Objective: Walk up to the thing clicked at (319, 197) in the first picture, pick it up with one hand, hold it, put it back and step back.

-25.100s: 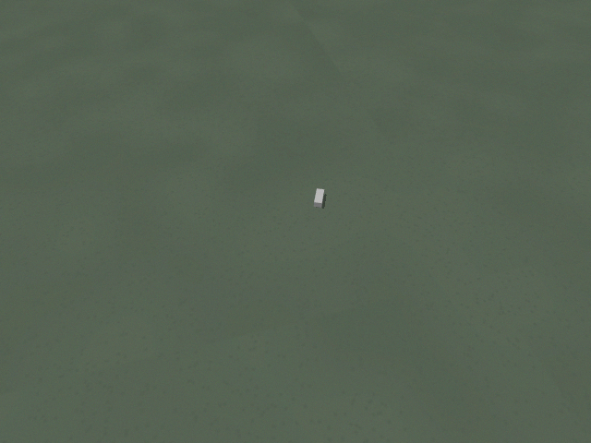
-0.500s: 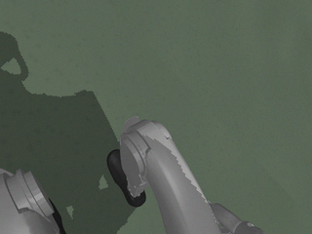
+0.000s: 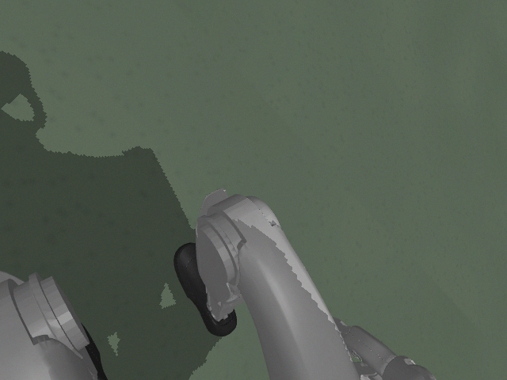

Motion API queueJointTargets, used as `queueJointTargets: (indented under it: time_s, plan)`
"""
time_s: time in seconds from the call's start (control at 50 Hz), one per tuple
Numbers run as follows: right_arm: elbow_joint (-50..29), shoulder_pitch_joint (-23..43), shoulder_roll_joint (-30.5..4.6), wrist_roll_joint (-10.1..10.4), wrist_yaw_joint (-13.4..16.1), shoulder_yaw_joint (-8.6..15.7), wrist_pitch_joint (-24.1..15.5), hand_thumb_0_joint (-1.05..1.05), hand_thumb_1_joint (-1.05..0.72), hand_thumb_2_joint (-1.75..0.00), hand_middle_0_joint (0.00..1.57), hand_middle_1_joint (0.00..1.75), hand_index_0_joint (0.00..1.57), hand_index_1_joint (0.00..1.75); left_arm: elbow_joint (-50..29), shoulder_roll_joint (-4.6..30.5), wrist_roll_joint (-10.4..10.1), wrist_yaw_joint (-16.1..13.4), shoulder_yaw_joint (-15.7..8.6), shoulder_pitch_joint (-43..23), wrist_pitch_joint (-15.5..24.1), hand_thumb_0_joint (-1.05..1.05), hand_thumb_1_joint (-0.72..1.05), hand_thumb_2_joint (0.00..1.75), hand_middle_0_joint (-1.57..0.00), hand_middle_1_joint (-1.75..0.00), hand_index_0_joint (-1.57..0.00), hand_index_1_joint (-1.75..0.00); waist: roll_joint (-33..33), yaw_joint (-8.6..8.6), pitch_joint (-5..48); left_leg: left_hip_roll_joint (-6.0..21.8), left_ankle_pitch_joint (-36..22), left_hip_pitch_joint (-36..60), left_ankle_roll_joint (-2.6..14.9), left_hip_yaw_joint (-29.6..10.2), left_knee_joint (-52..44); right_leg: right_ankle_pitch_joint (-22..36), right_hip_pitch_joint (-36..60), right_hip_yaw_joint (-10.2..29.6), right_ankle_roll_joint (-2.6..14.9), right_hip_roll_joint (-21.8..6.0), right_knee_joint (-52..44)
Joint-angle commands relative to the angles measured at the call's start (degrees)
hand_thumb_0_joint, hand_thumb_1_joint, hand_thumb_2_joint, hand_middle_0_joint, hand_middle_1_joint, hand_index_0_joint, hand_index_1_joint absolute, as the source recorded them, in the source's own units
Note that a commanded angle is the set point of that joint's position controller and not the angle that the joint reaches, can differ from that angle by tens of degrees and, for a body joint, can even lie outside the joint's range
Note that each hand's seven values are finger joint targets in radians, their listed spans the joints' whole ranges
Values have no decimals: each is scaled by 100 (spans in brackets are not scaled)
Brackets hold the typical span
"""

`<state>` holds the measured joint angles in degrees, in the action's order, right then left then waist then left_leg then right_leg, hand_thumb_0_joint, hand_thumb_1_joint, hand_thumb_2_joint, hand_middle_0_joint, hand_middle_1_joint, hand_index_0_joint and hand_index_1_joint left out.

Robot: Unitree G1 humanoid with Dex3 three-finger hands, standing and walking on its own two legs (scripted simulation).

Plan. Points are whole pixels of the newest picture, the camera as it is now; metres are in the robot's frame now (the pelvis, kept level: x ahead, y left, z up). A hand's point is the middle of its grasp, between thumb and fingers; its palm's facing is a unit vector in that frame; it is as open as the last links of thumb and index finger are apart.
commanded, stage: settle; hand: left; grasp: from above
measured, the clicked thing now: out of the picture +0.46 +0.34 -0.30
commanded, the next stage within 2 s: lift in 0.76 s
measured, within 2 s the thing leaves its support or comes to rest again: leaves its support in 0.14 s
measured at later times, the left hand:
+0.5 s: hand out of the picture +0.45 +0.35 -0.18, palm faces -0.40 -0.14 -0.90, open 6.6 cm
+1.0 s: hand out of the picture +0.44 +0.34 -0.13, palm faces -0.41 -0.14 -0.90, open 6.6 cm
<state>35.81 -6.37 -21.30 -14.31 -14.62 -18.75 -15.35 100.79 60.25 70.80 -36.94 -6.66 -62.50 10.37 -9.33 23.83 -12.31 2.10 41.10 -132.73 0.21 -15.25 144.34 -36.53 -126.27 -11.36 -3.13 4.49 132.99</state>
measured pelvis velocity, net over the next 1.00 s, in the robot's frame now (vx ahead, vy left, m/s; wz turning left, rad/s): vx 0.00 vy -0.01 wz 0.12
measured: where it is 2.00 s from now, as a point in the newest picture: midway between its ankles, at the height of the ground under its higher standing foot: (157, 343)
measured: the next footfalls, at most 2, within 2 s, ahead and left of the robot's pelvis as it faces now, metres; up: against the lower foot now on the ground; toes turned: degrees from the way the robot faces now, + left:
none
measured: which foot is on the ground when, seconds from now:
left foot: down 0.00-1.00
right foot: down 0.00-1.00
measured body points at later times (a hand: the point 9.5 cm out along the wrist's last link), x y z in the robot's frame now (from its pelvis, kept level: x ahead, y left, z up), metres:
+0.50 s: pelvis +0.01 +0.00 +0.01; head +0.25 +0.11 +0.37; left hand +0.47 +0.35 -0.13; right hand +0.09 -0.26 -0.07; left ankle +0.07 +0.13 -0.28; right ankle +0.12 -0.11 -0.28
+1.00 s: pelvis +0.00 -0.01 +0.02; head +0.23 +0.09 +0.40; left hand +0.46 +0.35 -0.08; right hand +0.08 -0.27 -0.07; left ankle +0.07 +0.13 -0.28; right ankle +0.12 -0.11 -0.28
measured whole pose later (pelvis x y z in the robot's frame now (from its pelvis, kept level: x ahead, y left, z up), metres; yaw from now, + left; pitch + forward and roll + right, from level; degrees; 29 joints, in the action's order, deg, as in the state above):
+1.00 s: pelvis +0.00 -0.01 +0.02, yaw +7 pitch +34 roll -9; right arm 38.7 -11.3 -17.6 -6.7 -9.9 -6.0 -3.1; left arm 77.1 43.2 67.0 -16.3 -3.6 -55.9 5.9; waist 0.9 15.2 2.4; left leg 0.7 38.3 -132.8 0.1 -8.1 136.3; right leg -37.4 -128.2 -5.7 -1.6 1.6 130.8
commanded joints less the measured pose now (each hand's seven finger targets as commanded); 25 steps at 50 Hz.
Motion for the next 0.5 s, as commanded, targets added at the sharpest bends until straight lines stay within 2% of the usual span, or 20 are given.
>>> queueJointTargets:
  time_s: [0.0,0.02,0.08,0.1,0.12,0.14,0.16,0.18,0.2,0.22,0.24,0.26,0.28,0.32,0.36,0.38,0.4,0.44,0.48]
  plan:
    - [133,-1116,-1986,96,52,642,6,0,-91,-90,20,30,20,30,-876,1370,-109,-106,-32,-1381,-112,0,89,20,-123,-21,-126,-19,3400,232,3785,174,-1264,2872,-44,472,-1540,1407,2087,-483,417,158,-1063]
    - [126,-1202,-1950,92,36,668,12,0,-91,-90,20,30,20,30,-1188,1446,-78,-96,-125,-1497,-111,0,92,17,-126,-20,-128,-17,3634,215,3993,177,-1419,3043,-59,470,-1554,1518,2126,-491,420,145,-1052]
    - [171,-1242,-1892,111,15,767,53,0,-91,-90,20,30,20,30,-1043,1277,-113,12,-146,-1134,-212,0,94,17,-127,-18,-130,-16,3616,127,3985,153,-1378,2997,-73,522,-1613,1476,2132,-473,452,152,-1039]
    - [170,-1289,-1887,130,6,808,66,0,-90,-90,20,30,20,30,-1432,1343,-134,51,-223,-1215,-224,0,95,16,-127,-19,-130,-16,3757,47,4213,144,-1598,3061,-66,572,-1583,1640,2208,-448,443,160,-1062]
    - [107,-1177,-1801,164,-4,812,48,0,-90,-90,20,30,20,30,-1685,1052,-209,118,-53,-1383,-234,0,95,16,-127,-19,-130,-16,3859,-8,4379,136,-1652,3214,-93,568,-1566,1643,2074,-444,482,127,-996]
    - [178,-1232,-1818,173,-10,871,70,0,-91,-90,20,30,20,30,-1762,1171,-231,160,-165,-1268,-270,0,96,17,-128,-19,-131,-16,3965,-44,4549,136,-1765,3346,-104,563,-1635,1704,2135,-446,485,121,-1006]
    - [94,-1164,-1734,223,-24,881,83,0,-90,-90,20,30,20,30,-2145,896,-273,231,42,-1453,-257,0,97,16,-129,-18,-132,-15,4110,-92,4688,126,-1777,3408,-109,569,-1657,1697,2042,-431,495,125,-997]
    - [209,-1223,-1783,245,-19,962,114,0,-91,-90,20,30,20,30,-1751,951,-305,263,-90,-1056,-331,0,96,15,-129,-16,-132,-13,3889,-130,4629,130,-1786,3341,-97,567,-1642,1712,1992,-438,492,123,-1001]
    - [174,-1273,-1721,269,-53,977,130,0,-90,-90,20,30,20,30,-2042,745,-260,335,79,-1221,-346,0,98,14,-129,-16,-133,-13,3945,-99,4615,102,-1829,3264,-83,619,-1628,1748,1992,-395,489,129,-1001]
    - [328,-1420,-1765,283,-43,1061,180,0,-90,-90,20,30,20,30,-1942,1030,-295,338,-235,-1014,-393,0,98,13,-129,-15,-132,-12,3829,-170,4708,103,-1840,3187,-58,655,-1625,1814,2103,-376,478,133,-1043]
    - [152,-1319,-1699,329,-63,1057,205,0,-90,-90,20,30,20,30,-2476,811,-301,413,-83,-1346,-385,0,101,14,-131,-16,-134,-12,3945,-272,4915,59,-1825,3132,-56,690,-1643,1742,1987,-353,523,108,-1032]
    - [201,-1222,-1574,360,-72,1080,242,0,-90,-90,20,30,20,30,-2226,460,-405,500,47,-1010,-450,0,100,12,-131,-14,-134,-11,3873,-353,4843,58,-1726,3150,-52,721,-1736,1688,1988,-322,516,115,-1072]
    - [262,-1233,-1553,384,-73,1125,281,0,-90,-90,20,30,20,30,-2269,283,-412,584,165,-1065,-471,0,101,10,-132,-13,-135,-10,3826,-317,4775,53,-1626,3026,-26,753,-1728,1622,1903,-312,506,131,-1108]
    - [303,-1383,-1576,463,-63,1204,354,0,-90,-90,20,30,20,30,-2259,300,-393,747,151,-1022,-519,0,98,11,-130,-12,-133,-9,3511,-310,4690,25,-1476,2788,24,759,-1736,1515,1826,-270,497,123,-1121]
    - [260,-1438,-1533,498,-76,1280,416,0,-90,-90,20,30,20,30,-2348,131,-396,924,175,-1009,-546,0,96,11,-129,-11,-132,-9,3346,-337,4675,-7,-1415,2693,52,783,-1784,1432,1802,-219,505,91,-1160]
    - [292,-1441,-1490,533,-65,1312,460,0,-90,-90,20,30,20,30,-2479,-1,-442,1013,236,-1051,-551,0,95,11,-129,-10,-131,-8,3267,-408,4706,-17,-1348,2724,52,772,-1810,1355,1673,-209,520,69,-1168]
    - [273,-1436,-1473,551,-61,1334,481,0,-90,-90,20,30,20,30,-2489,-68,-441,1099,281,-1087,-541,0,95,11,-130,-9,-132,-8,3241,-368,4675,-26,-1318,2727,63,798,-1801,1313,1649,-177,521,65,-1203]
    - [271,-1418,-1430,613,-24,1376,554,0,-90,-90,20,30,20,30,-2608,-196,-467,1213,354,-1157,-504,0,91,12,-128,-10,-129,-9,3183,-430,4767,-43,-1190,2743,51,771,-1906,1204,1603,-158,541,49,-1174]
    - [238,-1438,-1409,631,27,1426,627,0,-90,-90,20,30,20,30,-2648,-134,-450,1298,297,-1170,-471,0,90,14,-128,-9,-129,-8,3074,-481,4799,-68,-1092,2642,68,832,-1892,1089,1641,-105,533,34,-1265]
